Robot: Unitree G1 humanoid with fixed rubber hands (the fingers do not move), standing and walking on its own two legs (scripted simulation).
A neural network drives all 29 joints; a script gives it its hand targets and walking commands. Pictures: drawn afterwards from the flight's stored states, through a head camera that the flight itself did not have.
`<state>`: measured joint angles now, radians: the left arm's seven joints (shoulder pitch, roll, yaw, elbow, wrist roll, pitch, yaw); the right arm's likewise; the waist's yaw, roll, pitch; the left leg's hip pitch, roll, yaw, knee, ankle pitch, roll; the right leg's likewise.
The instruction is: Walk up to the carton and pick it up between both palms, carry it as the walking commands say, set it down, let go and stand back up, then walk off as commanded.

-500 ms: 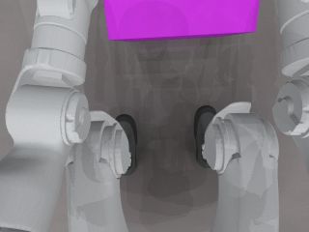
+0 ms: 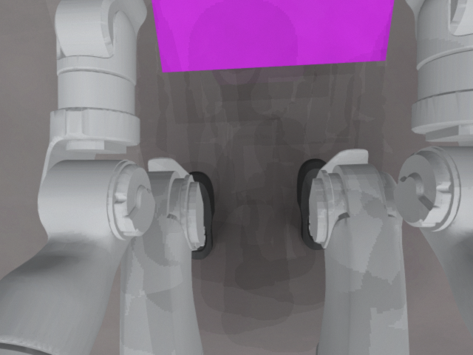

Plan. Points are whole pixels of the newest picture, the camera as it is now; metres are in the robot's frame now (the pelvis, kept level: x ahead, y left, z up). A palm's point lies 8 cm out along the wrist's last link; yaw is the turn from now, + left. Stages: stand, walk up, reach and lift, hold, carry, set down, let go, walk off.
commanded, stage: reach and lift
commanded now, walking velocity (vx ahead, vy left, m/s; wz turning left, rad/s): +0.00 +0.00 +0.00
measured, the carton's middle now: out of the picture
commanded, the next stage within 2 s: none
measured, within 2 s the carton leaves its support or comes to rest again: neither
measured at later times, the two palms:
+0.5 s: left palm out of the picture +0.55 +0.13 -0.06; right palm out of the picture +0.54 -0.19 -0.06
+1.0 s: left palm out of the picture +0.53 +0.12 +0.01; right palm out of the picture +0.51 -0.19 +0.02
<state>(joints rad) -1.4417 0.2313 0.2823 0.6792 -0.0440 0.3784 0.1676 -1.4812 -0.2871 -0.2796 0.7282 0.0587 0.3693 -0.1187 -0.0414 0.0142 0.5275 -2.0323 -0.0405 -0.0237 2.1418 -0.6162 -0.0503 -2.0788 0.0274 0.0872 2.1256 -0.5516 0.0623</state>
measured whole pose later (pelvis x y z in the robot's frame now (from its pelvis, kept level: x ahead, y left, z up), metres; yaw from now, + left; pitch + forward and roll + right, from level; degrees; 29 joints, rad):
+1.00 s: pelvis -0.04 +0.01 +0.09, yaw -1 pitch +23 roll +1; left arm -1.38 0.15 0.38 0.54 0.09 0.51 0.11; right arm -1.41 -0.20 -0.38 0.57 -0.05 0.51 -0.09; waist -0.04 0.00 0.53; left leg -1.74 -0.03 -0.02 1.82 -0.48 -0.03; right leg -1.77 0.03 0.08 1.79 -0.41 0.07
